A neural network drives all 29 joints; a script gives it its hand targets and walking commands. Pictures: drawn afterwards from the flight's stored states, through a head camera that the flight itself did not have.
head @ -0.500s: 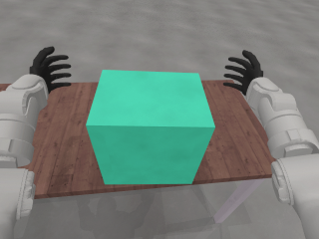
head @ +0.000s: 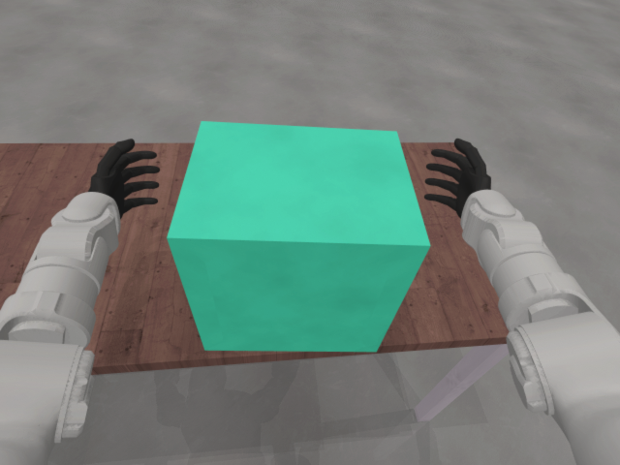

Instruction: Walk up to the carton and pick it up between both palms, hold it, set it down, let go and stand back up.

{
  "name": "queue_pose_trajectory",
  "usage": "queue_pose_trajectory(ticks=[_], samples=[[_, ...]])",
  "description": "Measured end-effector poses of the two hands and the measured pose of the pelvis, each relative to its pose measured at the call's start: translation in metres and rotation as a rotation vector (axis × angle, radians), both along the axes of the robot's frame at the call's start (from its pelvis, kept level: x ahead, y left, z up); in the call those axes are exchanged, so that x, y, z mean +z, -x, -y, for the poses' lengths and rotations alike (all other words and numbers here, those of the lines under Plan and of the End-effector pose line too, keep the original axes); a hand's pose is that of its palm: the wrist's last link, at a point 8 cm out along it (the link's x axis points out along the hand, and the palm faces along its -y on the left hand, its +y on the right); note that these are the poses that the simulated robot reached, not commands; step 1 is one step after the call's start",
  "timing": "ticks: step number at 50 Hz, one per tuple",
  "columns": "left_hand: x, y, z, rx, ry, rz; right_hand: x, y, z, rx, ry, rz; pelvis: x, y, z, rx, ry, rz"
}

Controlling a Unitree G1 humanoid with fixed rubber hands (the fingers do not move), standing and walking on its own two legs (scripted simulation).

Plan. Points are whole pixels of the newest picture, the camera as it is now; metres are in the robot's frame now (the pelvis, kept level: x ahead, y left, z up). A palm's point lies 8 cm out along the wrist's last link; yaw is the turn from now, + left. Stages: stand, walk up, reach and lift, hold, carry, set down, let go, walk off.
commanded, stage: reach and lift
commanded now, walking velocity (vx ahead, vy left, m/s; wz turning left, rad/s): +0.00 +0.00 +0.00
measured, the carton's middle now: (296, 246) +0.43 +0.04 +0.04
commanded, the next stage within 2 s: none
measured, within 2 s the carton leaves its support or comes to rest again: neither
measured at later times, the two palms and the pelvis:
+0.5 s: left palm (118, 231) +0.41 +0.28 +0.07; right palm (461, 222) +0.45 -0.19 +0.09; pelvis -0.01 +0.00 -0.01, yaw -1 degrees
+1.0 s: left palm (147, 222) +0.43 +0.24 +0.07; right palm (440, 218) +0.45 -0.16 +0.09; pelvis -0.01 +0.01 -0.02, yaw -2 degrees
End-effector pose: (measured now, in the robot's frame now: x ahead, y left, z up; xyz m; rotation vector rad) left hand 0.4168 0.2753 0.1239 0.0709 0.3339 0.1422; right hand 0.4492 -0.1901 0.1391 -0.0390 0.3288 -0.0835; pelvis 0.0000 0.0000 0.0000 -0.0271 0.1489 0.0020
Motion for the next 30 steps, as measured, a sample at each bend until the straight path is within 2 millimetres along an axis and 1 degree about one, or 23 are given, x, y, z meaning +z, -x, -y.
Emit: queue_pose_trajectory(ticks=[3,5,7,10,13,16,19,24,27,30], samples=[[-0.019,0.005,0.002,0.015,-0.003,0.008,-0.021,0.004,-0.002,0.001,-0.01,0.012,-0.002,0.001,0.001,0.0,0.002,-0.035],[-0.025,0.005,0.003,0.025,-0.004,0.02,-0.029,0.003,-0.004,0.001,-0.019,0.025,-0.003,0.001,0.001,0.002,0.004,-0.064],[-0.026,0.003,0.005,0.034,0.0,0.035,-0.031,0.001,-0.006,0.005,-0.023,0.041,-0.004,0.001,0.001,0.003,0.005,-0.091],[-0.02,-0.003,0.007,0.041,0.008,0.06,-0.027,-0.005,-0.008,0.007,-0.021,0.064,-0.006,0.001,0.001,0.0,0.007,-0.119],[-0.014,-0.008,0.006,0.044,0.013,0.075,-0.02,-0.008,-0.006,0.0,0.0,0.073,-0.007,0.001,0.001,-0.004,0.005,-0.127],[-0.016,-0.009,0.004,0.043,0.016,0.077,-0.019,-0.007,-0.001,-0.014,0.028,0.067,-0.008,0.0,0.001,-0.009,0.002,-0.125],[-0.025,-0.005,0.0,0.044,0.014,0.071,-0.025,-0.003,0.003,-0.026,0.051,0.055,-0.008,0.0,0.001,-0.012,0.0,-0.124],[-0.051,0.005,-0.004,0.051,0.002,0.058,-0.042,0.003,0.004,-0.019,0.047,0.04,-0.011,0.004,-0.001,-0.016,0.003,-0.152],[-0.062,0.006,-0.001,0.05,-0.001,0.058,-0.051,0.003,0.0,0.0,0.023,0.046,-0.014,0.008,-0.001,-0.019,0.006,-0.187],[-0.066,0.002,0.007,0.034,0.001,0.067,-0.054,0.001,-0.005,0.017,-0.001,0.061,-0.017,0.012,-0.002,-0.018,0.01,-0.221]])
